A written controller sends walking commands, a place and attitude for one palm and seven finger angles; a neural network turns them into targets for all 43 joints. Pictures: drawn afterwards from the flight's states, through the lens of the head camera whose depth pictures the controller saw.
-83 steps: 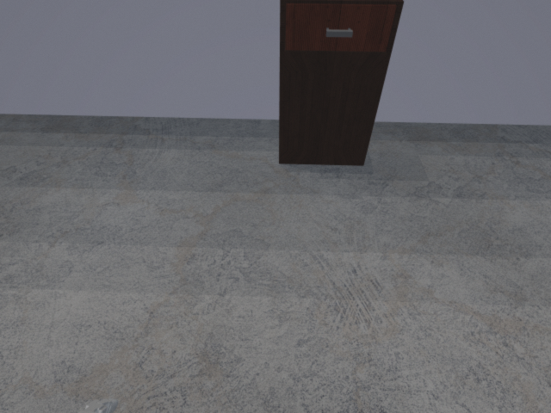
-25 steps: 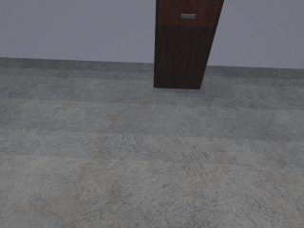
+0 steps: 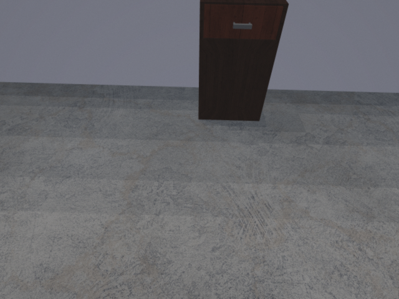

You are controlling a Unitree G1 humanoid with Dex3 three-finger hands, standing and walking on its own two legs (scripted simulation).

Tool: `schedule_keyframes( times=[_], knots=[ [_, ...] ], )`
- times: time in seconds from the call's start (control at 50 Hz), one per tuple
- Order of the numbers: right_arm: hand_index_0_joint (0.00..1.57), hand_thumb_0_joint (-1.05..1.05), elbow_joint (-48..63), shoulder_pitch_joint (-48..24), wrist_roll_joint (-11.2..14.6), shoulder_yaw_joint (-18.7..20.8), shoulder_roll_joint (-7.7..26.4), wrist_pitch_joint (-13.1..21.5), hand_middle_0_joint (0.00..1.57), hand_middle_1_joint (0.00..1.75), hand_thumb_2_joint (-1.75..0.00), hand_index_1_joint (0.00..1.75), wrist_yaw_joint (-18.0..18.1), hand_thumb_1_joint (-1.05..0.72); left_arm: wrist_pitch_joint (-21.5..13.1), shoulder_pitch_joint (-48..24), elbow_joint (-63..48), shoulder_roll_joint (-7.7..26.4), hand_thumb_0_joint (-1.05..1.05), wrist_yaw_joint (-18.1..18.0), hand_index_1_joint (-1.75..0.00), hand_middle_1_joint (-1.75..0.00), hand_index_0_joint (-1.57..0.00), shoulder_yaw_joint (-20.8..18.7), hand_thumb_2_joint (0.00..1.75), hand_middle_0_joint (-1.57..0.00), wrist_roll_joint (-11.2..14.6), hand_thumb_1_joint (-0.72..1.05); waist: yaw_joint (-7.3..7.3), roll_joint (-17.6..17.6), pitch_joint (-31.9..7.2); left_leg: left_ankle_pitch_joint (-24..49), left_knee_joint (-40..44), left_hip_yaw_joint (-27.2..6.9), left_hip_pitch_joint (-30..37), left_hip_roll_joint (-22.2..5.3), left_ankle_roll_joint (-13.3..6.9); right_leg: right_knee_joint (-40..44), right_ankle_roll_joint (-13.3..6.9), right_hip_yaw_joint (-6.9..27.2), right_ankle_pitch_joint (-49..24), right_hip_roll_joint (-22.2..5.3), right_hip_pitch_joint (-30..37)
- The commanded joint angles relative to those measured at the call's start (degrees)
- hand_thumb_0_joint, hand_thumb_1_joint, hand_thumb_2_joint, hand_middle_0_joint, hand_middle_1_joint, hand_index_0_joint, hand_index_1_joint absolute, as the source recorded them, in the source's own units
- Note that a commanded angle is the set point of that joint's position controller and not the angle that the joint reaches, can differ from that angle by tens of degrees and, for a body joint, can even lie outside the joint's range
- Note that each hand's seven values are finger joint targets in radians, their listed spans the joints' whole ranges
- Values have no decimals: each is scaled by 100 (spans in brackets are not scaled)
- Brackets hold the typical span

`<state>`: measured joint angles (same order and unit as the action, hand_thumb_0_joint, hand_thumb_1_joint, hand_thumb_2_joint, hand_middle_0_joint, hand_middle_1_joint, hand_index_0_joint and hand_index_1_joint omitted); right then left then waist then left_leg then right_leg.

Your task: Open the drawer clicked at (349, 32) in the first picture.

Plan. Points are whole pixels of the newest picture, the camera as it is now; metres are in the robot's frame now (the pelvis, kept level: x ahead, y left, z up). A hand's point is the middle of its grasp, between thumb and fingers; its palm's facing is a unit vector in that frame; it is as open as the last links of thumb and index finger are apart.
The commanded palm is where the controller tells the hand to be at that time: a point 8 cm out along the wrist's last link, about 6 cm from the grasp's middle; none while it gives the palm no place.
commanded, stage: walk to a spot facing it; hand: left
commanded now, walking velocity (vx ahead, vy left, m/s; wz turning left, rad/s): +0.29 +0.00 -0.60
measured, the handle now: (242, 24) +1.53 -0.14 -0.04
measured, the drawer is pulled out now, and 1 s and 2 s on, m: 0.00 0.00 0.00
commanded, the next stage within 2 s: none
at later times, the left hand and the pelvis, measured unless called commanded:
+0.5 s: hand out of the picture +0.11 +0.11 -0.16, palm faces -0.18 -0.97 -0.18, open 7.3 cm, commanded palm none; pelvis +0.12 -0.06 +0.00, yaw -15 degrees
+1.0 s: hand (171, 187) +0.48 +0.13 -0.18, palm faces -0.39 -0.90 -0.17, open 7.4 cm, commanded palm none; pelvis +0.36 -0.03 +0.00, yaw -28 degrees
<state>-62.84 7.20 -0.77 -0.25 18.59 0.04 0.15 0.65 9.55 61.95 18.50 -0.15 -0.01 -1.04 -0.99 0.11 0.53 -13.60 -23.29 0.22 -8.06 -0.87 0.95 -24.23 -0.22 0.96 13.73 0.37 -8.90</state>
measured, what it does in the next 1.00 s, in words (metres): walks ahead, turning right: left foot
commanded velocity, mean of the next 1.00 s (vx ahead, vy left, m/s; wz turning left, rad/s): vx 0.34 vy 0.00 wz -0.44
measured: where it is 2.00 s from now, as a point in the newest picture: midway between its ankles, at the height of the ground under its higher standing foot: (248, 214)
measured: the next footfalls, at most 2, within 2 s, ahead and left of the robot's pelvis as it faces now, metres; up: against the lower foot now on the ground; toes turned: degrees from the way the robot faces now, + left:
left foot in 0.76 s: +0.43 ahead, +0.00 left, +0.00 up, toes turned -14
right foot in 1.44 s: +0.57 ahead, -0.25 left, +0.00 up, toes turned -49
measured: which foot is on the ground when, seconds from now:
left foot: down 0.00-0.24, up 0.26-0.74, down 0.76-1.00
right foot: down 0.00-0.76, up 0.78-1.00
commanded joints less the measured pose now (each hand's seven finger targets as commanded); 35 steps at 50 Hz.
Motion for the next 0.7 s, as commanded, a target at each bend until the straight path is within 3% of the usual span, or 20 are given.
schedule_keyframes(
  times=[0.0, 0.04, 0.06, 0.08, 0.1, 0.14, 0.18, 0.2, 0.22, 0.24, 0.26, 0.28, 0.3, 0.32, 0.38, 0.44, 0.56, 0.64, 0.66, 0.68],
  knots=[
    [20, 0, 349, 338, -72, 250, 833, 10, 20, 30, -90, 30, 52, -90, 78, 142, -473, 644, 0, 96, -30, -30, -20, -205, 90, -20, -34, 90, 125, 232, 597, -2007, 629, -603, -255, -845, -318, 33, -174, 586, 1629, -209, -1208],
    [20, 0, 433, 585, -55, 387, 1070, 47, 20, 30, -90, 30, 74, -90, 49, 210, -650, 474, 0, 155, -30, -30, -20, -244, 90, -20, -30, 90, 211, 788, 712, -2569, 1087, -1279, -5, -1480, -691, -1131, -103, 88, 1401, 145, -1814],
    [20, 0, 466, 714, -35, 446, 1137, 107, 20, 30, -90, 30, 87, -90, 20, 62, -783, 372, 0, 181, -30, -30, -20, -267, 90, -20, -24, 90, 283, 1056, 676, -2218, 1297, -1550, 148, -1917, -965, -1913, -43, -165, 1312, 65, -2066],
    [20, 0, 484, 804, -43, 466, 1092, 161, 20, 30, -90, 30, 91, -90, -2, -101, -922, 315, 0, 206, -30, -30, -20, -286, 90, -20, -24, 90, 321, 1017, 719, -1597, 1310, -1546, 430, -2099, -1144, -2283, -18, -104, 1535, -139, -2467],
    [20, 0, 487, 853, -52, 477, 1025, 203, 20, 30, -90, 30, 95, -90, -34, -139, -988, 265, 0, 232, -30, -30, -20, -309, 90, -20, -27, 90, 316, 897, 630, -994, 1146, -1349, 641, -2138, -1174, -2324, -6, -56, 1570, -290, -2575],
    [20, 0, 546, 694, -68, 485, 894, 231, 20, 30, -90, 30, 99, -90, -84, 46, -1007, 98, 0, 272, -30, -30, -20, -338, 90, -20, -12, 90, 171, 777, 507, -203, 744, -724, 371, -2072, -1001, -1968, -6, -198, 1491, -449, -2028],
    [20, 0, 624, 383, -72, 474, 774, 224, 20, 30, -90, 30, 96, -90, -118, 991, -724, -15, 0, 296, -30, -30, -20, -382, 90, -20, -26, 90, -283, 538, 180, -155, -433, 169, -440, -1583, -564, -927, -43, -576, 673, -230, -398],
    [20, 0, 703, 274, -40, 435, 566, 213, 20, 30, -90, 30, 60, -90, -171, 1835, -449, 235, 0, 257, -30, -30, -20, -451, 90, -20, -51, 90, -644, -335, -78, -629, -1829, 703, -1199, -1071, -257, -183, -114, -322, 353, -229, 691],
    [20, 0, 977, 170, 20, 310, 30, 216, 20, 30, -90, 30, 2, -90, -275, 2463, -286, 1025, 0, 129, -30, -30, -20, -608, 90, -20, -96, 90, -817, -2579, -108, -2079, -3845, 1125, -3133, -238, 121, 880, -672, 2515, 803, -1810, 1507],
    [20, 0, 1228, -275, -23, 309, 129, 267, 20, 30, -90, 30, -9, -90, -277, 2681, -293, 1012, 0, 13, -30, -30, -20, -601, 90, -20, 23, 90, -860, -2006, 6, -2066, -4518, 344, -3536, -244, 45, 1367, -1040, 3689, 426, -2239, 1301],
    [20, 0, 1167, -173, -5, 368, 220, 294, 20, 30, -90, 30, -16, -90, -307, 2266, -407, 876, 0, -25, -30, -30, -20, -592, 90, -20, 34, 90, -599, -1388, 141, -1388, -4597, 11, -3506, -559, -30, 1299, -1208, 3234, 704, -2112, 1098],
    [20, 0, 1110, -305, -7, 368, 159, 315, 20, 30, -90, 30, -31, -90, -331, 1992, -480, 649, 0, -6, -30, -30, -20, -541, 90, -20, 27, 90, -514, -1008, 381, -1021, -4706, 46, -3460, -643, -1, 1305, -1234, 3115, 697, -1931, 681],
    [20, 0, 1045, -190, -36, 384, 116, 306, 20, 30, -90, 30, -37, -90, -347, 1713, -557, 480, 0, -10, -30, -30, -20, -491, 90, -20, 10, 90, -309, -579, 456, -746, -4663, -26, -3330, -714, 40, 1261, -1226, 2804, 650, -1841, 380],
    [20, 0, 940, -93, -60, 408, 39, 280, 20, 30, -90, 30, -57, -90, -374, 1557, -601, 302, 0, -21, -30, -30, -20, -455, 90, -20, 3, 90, -209, -212, 494, -468, -4525, 8, -3121, -754, 77, 1247, -1161, 2400, 278, -1698, 154],
    [20, 0, 859, 204, -73, 404, -209, 195, 20, 30, -90, 30, -77, -90, -472, 1724, -490, 158, 0, -12, -30, -30, -20, -419, 90, -20, -13, 90, -22, -212, 348, 16, -4308, 136, -3096, -687, 211, 1147, -995, 1657, -966, -1352, 229],
    [20, 0, 942, 162, -67, 423, -285, 173, 20, 30, -90, 30, -99, -90, -529, 1893, -385, 39, 0, -39, -30, -30, -20, -410, 90, -20, -14, 90, 8, -418, 235, 368, -4131, 149, -3367, -654, 283, 1092, -906, 1366, -1556, -1156, 585],
    [20, 0, 1347, -753, -46, 375, -422, 234, 20, 30, -90, 30, -148, -90, -544, 2230, -226, -127, 0, -127, -30, -30, -20, -377, 90, -20, -48, 90, -258, -593, 501, 455, -3188, 337, -3670, -581, 268, 960, -992, 1378, -2492, -1115, 996],
    [20, 0, 1508, -1035, -11, 335, -531, 313, 20, 30, -90, 30, -172, -90, -493, 2109, -217, -69, 0, -179, -30, -30, -20, -378, 90, -20, -72, 90, -279, -801, 624, 284, -1899, 497, -2745, -390, 102, 768, -897, 1309, -3142, -1097, 812],
    [20, 0, 1473, -846, -1, 343, -510, 339, 20, 30, -90, 30, -155, -90, -491, 2006, -254, -13, 0, -182, -30, -30, -20, -403, 90, -20, -70, 90, -179, -834, 525, 186, -1607, 551, -2211, -278, 26, 570, -872, 1285, -3535, -1094, 676],
    [20, 0, 1336, -381, -1, 374, -424, 370, 20, 30, -90, 30, -111, -90, -499, 1853, -271, 94, 0, -178, -30, -30, -20, -429, 90, -20, -54, 90, 50, -818, 258, 179, -1286, 669, -1540, -79, -45, 142, -817, 1180, -4114, -1013, 661]
  ],
)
